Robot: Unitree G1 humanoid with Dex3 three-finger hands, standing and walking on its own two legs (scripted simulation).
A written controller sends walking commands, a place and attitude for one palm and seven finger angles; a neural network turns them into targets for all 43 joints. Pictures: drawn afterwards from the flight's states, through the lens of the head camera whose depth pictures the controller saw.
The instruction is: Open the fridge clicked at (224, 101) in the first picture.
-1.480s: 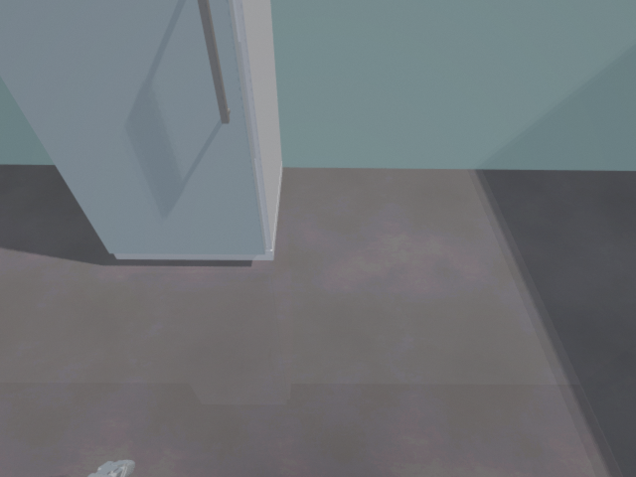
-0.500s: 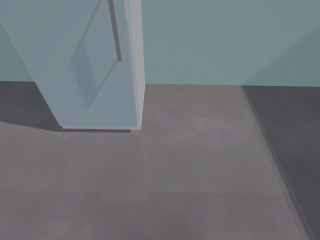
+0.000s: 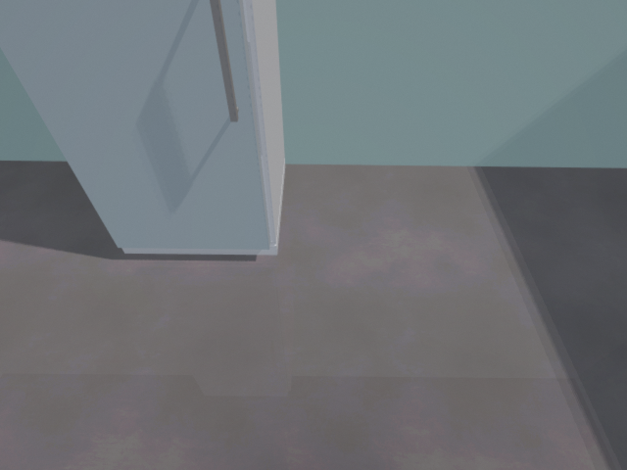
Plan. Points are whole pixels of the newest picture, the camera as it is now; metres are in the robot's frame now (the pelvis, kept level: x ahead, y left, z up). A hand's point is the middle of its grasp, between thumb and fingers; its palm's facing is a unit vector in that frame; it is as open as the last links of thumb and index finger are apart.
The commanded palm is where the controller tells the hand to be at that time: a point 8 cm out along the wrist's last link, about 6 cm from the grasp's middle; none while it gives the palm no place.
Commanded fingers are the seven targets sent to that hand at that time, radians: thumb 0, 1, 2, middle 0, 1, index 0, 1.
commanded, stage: look at it before walking up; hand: right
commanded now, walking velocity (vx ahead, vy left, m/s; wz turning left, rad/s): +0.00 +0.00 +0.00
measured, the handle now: (224, 48) +0.98 +0.26 +0.10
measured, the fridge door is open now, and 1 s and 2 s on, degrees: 0 0 0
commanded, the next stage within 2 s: walk to a spot facing it in 0.06 s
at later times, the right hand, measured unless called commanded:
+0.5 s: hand out of the picture +0.06 -0.20 -0.18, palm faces -0.12 +0.96 -0.27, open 7.3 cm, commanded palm none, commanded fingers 0.00 -0.90 -0.90 0.20 0.30 0.20 0.30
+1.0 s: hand out of the picture +0.11 -0.22 -0.19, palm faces -0.32 +0.92 -0.22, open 7.4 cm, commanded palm none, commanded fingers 0.00 -0.90 -0.90 0.20 0.30 0.20 0.30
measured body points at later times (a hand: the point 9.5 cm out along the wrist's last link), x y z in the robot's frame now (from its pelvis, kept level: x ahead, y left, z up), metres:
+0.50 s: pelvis -0.02 +0.01 -0.02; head +0.01 +0.02 +0.43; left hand +0.04 +0.28 -0.17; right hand +0.07 -0.25 -0.16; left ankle -0.01 +0.11 -0.74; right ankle -0.01 -0.12 -0.75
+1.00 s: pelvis -0.03 -0.04 -0.01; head +0.01 -0.05 +0.43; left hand -0.03 +0.25 -0.13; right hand +0.13 -0.26 -0.17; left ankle -0.03 +0.10 -0.73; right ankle -0.01 -0.15 -0.75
